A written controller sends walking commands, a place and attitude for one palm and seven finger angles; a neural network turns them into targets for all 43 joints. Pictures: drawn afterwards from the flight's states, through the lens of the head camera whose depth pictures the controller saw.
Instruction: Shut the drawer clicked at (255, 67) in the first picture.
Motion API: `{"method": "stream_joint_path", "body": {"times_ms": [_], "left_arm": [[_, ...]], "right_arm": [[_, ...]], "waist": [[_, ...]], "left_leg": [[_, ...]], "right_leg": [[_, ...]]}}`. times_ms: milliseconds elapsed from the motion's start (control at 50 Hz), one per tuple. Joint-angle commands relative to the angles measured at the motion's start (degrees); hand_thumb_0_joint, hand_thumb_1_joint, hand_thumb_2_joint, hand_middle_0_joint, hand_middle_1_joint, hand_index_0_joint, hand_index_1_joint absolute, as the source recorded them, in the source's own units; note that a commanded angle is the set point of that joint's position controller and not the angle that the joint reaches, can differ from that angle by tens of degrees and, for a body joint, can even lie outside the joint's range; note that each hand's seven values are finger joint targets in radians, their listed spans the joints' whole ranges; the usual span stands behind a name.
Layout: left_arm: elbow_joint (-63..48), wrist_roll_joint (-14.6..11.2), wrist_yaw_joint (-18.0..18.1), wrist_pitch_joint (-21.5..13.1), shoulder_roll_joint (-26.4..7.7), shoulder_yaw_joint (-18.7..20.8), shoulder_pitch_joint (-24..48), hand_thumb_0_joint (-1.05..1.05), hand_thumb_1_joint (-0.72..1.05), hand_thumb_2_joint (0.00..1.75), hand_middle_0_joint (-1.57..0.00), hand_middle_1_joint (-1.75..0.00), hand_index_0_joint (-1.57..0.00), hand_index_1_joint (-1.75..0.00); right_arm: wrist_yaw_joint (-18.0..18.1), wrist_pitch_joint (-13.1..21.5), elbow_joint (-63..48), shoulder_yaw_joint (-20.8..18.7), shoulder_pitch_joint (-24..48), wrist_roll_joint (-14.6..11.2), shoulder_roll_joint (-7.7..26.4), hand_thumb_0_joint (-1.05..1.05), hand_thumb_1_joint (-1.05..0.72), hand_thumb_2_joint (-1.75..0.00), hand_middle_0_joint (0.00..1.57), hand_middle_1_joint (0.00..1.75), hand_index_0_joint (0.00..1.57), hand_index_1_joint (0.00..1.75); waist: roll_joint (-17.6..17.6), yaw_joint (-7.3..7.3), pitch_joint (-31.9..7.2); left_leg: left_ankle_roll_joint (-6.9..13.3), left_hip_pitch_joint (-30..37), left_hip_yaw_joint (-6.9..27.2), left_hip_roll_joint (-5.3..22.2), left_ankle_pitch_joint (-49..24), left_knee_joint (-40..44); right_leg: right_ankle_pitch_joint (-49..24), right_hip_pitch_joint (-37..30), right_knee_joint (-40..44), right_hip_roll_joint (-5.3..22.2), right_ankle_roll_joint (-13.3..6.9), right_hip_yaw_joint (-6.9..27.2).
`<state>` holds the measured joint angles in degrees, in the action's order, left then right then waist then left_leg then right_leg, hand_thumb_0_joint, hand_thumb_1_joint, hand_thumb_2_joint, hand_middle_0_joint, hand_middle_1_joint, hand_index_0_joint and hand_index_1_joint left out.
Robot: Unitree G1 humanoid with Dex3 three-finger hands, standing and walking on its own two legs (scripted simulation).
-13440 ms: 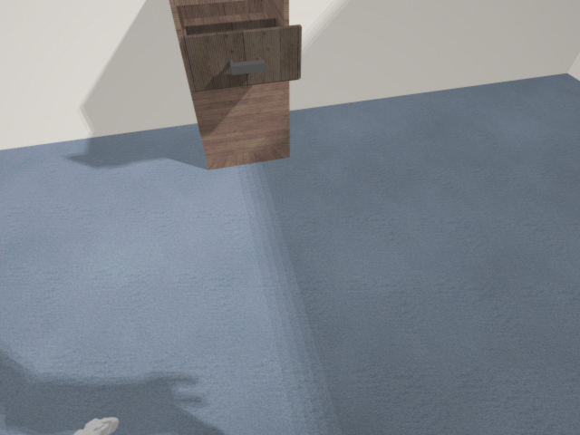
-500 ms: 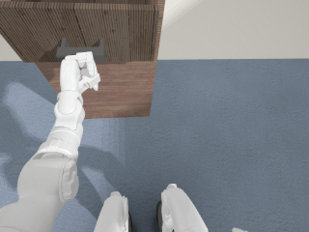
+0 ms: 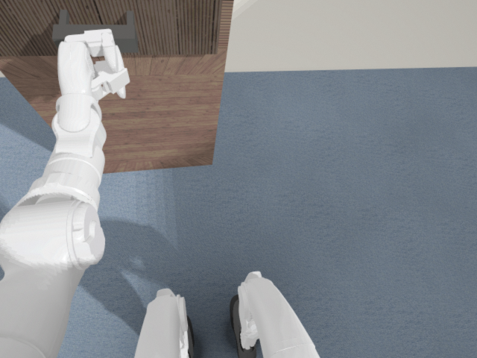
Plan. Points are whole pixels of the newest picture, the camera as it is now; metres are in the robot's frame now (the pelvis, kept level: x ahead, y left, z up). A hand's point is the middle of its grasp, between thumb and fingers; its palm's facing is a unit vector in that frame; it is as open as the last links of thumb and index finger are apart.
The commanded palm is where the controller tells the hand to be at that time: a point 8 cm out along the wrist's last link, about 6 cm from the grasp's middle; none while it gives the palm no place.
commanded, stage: push the drawer shut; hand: left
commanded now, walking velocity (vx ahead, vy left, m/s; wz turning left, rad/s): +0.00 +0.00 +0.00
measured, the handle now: (97, 27) +0.64 +0.15 +0.06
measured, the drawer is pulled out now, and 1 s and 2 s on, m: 0.02 0.00 0.00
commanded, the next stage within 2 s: pull the fist back off the drawer in 0.46 s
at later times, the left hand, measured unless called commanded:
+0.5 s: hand (116, 58) +0.58 +0.12 +0.05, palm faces +0.01 -1.00 -0.04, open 2.9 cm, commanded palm +0.62 +0.13 +0.06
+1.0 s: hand (119, 58) +0.58 +0.12 +0.05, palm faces +0.01 -1.00 -0.04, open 3.1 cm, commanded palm +0.57 +0.13 +0.06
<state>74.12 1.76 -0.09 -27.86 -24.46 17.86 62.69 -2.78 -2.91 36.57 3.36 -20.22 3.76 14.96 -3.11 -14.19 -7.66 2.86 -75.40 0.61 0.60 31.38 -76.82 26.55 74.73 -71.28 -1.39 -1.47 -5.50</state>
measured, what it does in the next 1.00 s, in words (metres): stands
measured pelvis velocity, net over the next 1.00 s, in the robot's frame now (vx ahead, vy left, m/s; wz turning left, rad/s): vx -0.02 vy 0.00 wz -0.01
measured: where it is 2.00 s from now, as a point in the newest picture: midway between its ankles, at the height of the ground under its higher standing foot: (215, 351)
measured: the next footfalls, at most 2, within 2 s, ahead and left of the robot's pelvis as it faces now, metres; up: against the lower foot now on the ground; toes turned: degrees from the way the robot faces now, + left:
none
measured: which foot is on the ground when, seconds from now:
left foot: down 0.00-1.00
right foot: down 0.00-1.00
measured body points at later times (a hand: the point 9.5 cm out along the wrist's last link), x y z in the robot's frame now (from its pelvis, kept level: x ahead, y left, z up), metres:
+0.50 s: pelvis -0.01 +0.00 -0.01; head +0.18 +0.05 +0.39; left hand +0.58 +0.17 +0.05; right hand -0.04 -0.25 -0.11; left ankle +0.03 +0.09 -0.61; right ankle +0.06 -0.11 -0.61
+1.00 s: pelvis -0.02 +0.00 -0.01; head +0.18 +0.04 +0.39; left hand +0.58 +0.17 +0.06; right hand -0.06 -0.24 -0.11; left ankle +0.03 +0.09 -0.61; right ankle +0.06 -0.11 -0.61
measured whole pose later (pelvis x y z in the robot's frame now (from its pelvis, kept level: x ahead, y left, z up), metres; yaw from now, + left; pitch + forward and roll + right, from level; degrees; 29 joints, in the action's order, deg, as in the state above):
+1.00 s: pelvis -0.02 +0.00 -0.01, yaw -1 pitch +32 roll -7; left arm 76.7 3.6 1.0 -21.8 -29.5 16.1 72.3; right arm -3.9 -0.8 37.3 5.1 -23.1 4.7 14.6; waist -3.4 -16.9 -7.0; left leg 3.0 -81.9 2.2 0.5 30.3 -79.7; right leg 25.0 79.9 -72.4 -1.4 -1.3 -7.1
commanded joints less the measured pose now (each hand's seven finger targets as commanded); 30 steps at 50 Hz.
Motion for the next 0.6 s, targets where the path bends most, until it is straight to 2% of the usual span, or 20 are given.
{"method": "stream_joint_path", "body": {"times_ms": [0,20,40,80,120,180,220,280,340,360,420,440,500,540,580], "left_arm": [[-13.94,-0.67,1.16,-3.44,-13.3,2.16,36.61,0.0,0.9,0.9,-1.4,-1.6,-1.4,-1.6],[-13.43,-0.44,1.11,-3.16,-12.26,1.13,36.92,0.0,0.9,0.9,-1.4,-1.6,-1.4,-1.6],[-13.88,-0.44,1.11,-3.28,-12.58,1.2,38.39,0.0,0.9,0.9,-1.4,-1.6,-1.4,-1.6],[-12.54,0.0,1.25,-2.65,-12.97,0.98,39.29,0.0,0.9,0.9,-1.4,-1.6,-1.4,-1.6],[-11.43,0.32,1.59,-2.07,-13.61,1.33,40.66,0.0,0.9,0.9,-1.4,-1.6,-1.4,-1.6],[-10.68,1.0,1.49,-1.45,-14.6,1.0,43.25,0.0,0.9,0.9,-1.4,-1.6,-1.4,-1.6],[-9.85,1.28,1.8,-0.9,-17.0,2.48,44.17,0.0,0.9,0.9,-1.4,-1.6,-1.4,-1.6],[-12.42,1.22,1.58,-0.84,-14.61,-0.13,48.45,0.0,0.9,0.9,-1.4,-1.6,-1.4,-1.6],[-12.42,1.38,2.0,-0.39,-16.53,0.65,49.8,0.0,0.9,0.9,-1.4,-1.6,-1.4,-1.6],[-12.08,1.37,1.93,-0.02,-13.74,-1.79,50.52,0.0,0.9,0.9,-1.4,-1.6,-1.4,-1.6],[-11.28,1.45,2.51,0.77,-16.14,-0.7,51.55,0.0,0.9,0.9,-1.4,-1.6,-1.4,-1.6],[-11.85,1.53,2.51,0.71,-15.09,-1.72,52.58,0.0,0.9,0.9,-1.4,-1.6,-1.4,-1.6],[-11.45,1.53,2.74,1.23,-16.39,-1.4,53.14,0.0,0.9,0.9,-1.4,-1.6,-1.4,-1.6],[-11.3,1.15,2.75,1.47,-15.16,-2.18,53.57,0.0,0.9,0.9,-1.4,-1.6,-1.4,-1.6],[-10.78,1.37,2.74,1.64,-16.24,-1.73,53.09,0.0,0.9,0.9,-1.4,-1.6,-1.4,-1.6]], "right_arm": [[0.24,0.21,-1.4,-3.72,-12.48,0.38,11.37,0.0,-0.9,-0.9,0.2,0.3,0.2,0.3],[0.14,0.19,-1.51,-3.68,-12.54,0.4,11.3,0.0,-0.9,-0.9,0.2,0.3,0.2,0.3],[0.16,0.24,-1.34,-3.59,-12.83,0.5,11.38,0.0,-0.9,-0.9,0.2,0.3,0.2,0.3],[0.14,0.08,-1.22,-3.39,-13.05,0.54,11.61,0.0,-0.9,-0.9,0.2,0.3,0.2,0.3],[0.12,0.1,-0.96,-3.34,-13.68,0.74,11.75,0.0,-0.9,-0.9,0.2,0.3,0.2,0.3],[0.15,0.18,-0.72,-3.01,-14.16,0.89,11.77,0.0,-0.9,-0.9,0.2,0.3,0.2,0.3],[0.24,0.15,-0.7,-2.84,-14.77,0.97,12.02,0.0,-0.9,-0.9,0.2,0.3,0.2,0.3],[0.33,0.39,-0.5,-2.99,-14.93,0.97,11.99,0.0,-0.9,-0.9,0.2,0.3,0.2,0.3],[0.55,0.76,-0.19,-2.71,-15.55,1.0,12.17,0.0,-0.9,-0.9,0.2,0.3,0.2,0.3],[0.48,0.97,-0.04,-2.7,-15.11,0.87,12.08,0.0,-0.9,-0.9,0.2,0.3,0.2,0.3],[0.91,1.46,0.2,-2.24,-14.96,0.93,12.38,0.0,-0.9,-0.9,0.2,0.3,0.2,0.3],[0.99,1.79,0.22,-2.28,-14.86,0.88,12.38,0.0,-0.9,-0.9,0.2,0.3,0.2,0.3],[1.28,2.47,0.56,-1.94,-14.6,0.8,12.47,0.0,-0.9,-0.9,0.2,0.3,0.2,0.3],[1.43,3.12,0.85,-1.8,-14.34,0.7,12.53,0.0,-0.9,-0.9,0.2,0.3,0.2,0.3],[1.39,3.47,0.65,-1.69,-14.13,0.72,12.79,0.0,-0.9,-0.9,0.2,0.3,0.2,0.3]], "waist": [[-8.36,-4.26,-32.8],[-9.24,-4.47,-32.71],[-10.1,-4.79,-32.76],[-10.32,-5.26,-31.6],[-9.02,-6.05,-31.5],[-11.44,-6.71,-31.65],[-10.51,-7.0,-31.47],[-13.7,-8.25,-33.27],[-13.83,-8.54,-33.72],[-14.92,-9.3,-33.01],[-14.23,-9.64,-31.62],[-15.78,-10.18,-32.01],[-16.32,-10.25,-31.98],[-16.29,-11.02,-31.28],[-16.69,-10.34,-31.35]], "left_leg": [[-1.01,24.73,6.35,0.51,-15.95,9.43],[-1.03,24.46,6.34,0.4,-15.24,9.51],[-1.12,25.65,6.91,0.57,-15.81,9.52],[-1.2,24.68,7.22,0.68,-14.77,9.43],[-0.92,23.56,7.27,0.67,-14.01,9.03],[-0.97,23.15,7.35,0.67,-14.23,8.31],[-0.71,21.77,7.29,0.69,-13.58,8.01],[-1.1,24.92,8.32,0.89,-13.64,8.05],[-1.09,25.0,8.75,0.99,-13.14,8.29],[-1.2,25.55,9.01,0.95,-11.95,8.56],[-0.85,22.95,8.85,0.88,-7.97,8.99],[-0.88,24.18,9.23,0.99,-7.58,9.16],[-1.0,23.67,9.25,1.05,-6.66,9.37],[-0.79,23.97,9.62,1.3,-4.61,9.96],[-1.08,23.68,10.12,1.26,-3.67,10.09]], "right_leg": [[-7.82,-13.19,8.65,-1.26,-0.06,3.67],[-7.32,-12.93,8.69,-1.25,-0.06,3.67],[-7.61,-11.54,8.26,-1.25,-0.14,3.43],[-6.73,-10.34,8.21,-1.28,-0.14,3.26],[-6.29,-10.3,8.31,-1.4,-0.01,3.26],[-6.25,-8.75,7.73,-1.41,-0.17,3.16],[-5.85,-9.23,7.83,-1.5,-0.13,3.32],[-6.06,-6.35,7.5,-1.36,-0.05,3.04],[-5.67,-6.38,7.36,-1.54,-0.17,2.85],[-5.08,-4.94,7.76,-1.46,-0.09,2.87],[-3.03,-5.01,7.99,-1.44,-0.14,3.03],[-2.96,-3.47,7.88,-1.37,-0.17,2.96],[-2.59,-3.58,8.0,-1.39,-0.22,2.97],[-1.64,-2.37,8.23,-1.35,-0.06,2.93],[-1.29,-2.1,7.81,-1.26,-0.24,2.75]]}}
